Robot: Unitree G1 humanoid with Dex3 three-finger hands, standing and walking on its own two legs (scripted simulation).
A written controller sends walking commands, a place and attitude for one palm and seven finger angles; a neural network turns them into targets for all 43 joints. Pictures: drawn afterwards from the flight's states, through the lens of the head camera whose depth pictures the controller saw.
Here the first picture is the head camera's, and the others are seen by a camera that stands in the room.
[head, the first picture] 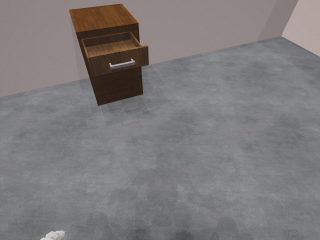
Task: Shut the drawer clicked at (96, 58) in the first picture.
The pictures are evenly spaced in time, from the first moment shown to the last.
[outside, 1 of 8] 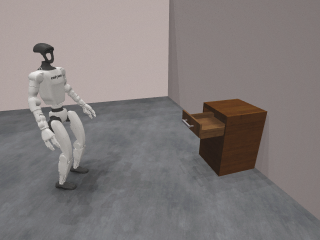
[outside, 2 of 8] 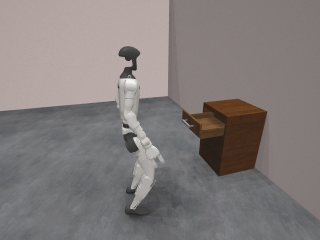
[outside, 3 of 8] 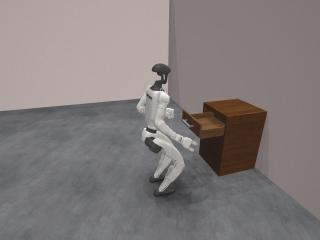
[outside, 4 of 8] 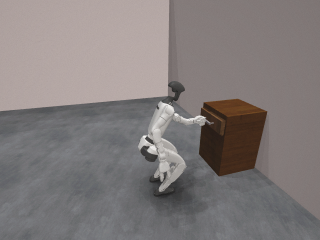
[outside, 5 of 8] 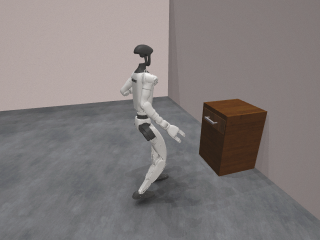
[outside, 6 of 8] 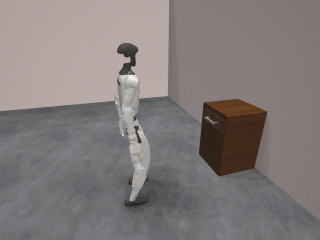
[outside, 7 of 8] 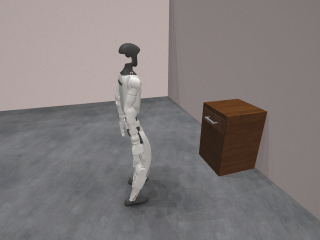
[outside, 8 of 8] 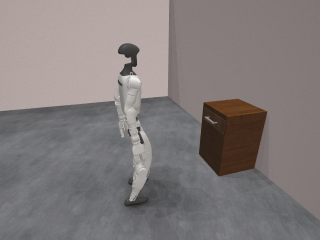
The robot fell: no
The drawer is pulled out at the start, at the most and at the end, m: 0.26 0.26 0.00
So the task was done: yes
